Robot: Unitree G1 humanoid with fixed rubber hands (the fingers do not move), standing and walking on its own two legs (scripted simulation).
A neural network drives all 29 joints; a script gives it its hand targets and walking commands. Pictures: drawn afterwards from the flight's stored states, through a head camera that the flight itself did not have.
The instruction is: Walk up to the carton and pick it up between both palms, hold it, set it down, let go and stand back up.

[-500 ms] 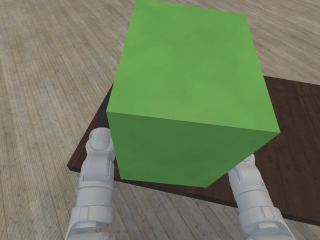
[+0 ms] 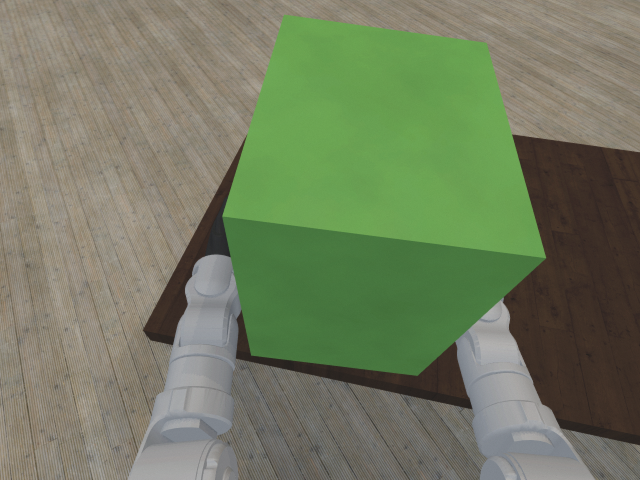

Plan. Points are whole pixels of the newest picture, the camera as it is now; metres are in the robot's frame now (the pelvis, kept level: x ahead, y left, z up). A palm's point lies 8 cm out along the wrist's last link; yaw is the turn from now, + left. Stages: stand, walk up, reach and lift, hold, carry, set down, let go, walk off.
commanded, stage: set down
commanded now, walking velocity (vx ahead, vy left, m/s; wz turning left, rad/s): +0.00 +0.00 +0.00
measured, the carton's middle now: (357, 214) +0.40 -0.02 +0.13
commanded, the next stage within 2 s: none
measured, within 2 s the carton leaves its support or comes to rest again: rests again in 1.94 s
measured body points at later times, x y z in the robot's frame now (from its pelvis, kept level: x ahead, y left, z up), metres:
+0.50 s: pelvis -0.01 +0.00 +0.00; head +0.05 +0.01 +0.45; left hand +0.41 +0.15 +0.05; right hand +0.40 -0.16 +0.05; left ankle +0.00 +0.12 -0.75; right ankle -0.04 -0.10 -0.75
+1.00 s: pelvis +0.00 +0.00 -0.01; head +0.11 +0.01 +0.43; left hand +0.44 +0.14 +0.00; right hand +0.42 -0.17 +0.00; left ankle +0.00 +0.12 -0.75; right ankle -0.04 -0.10 -0.75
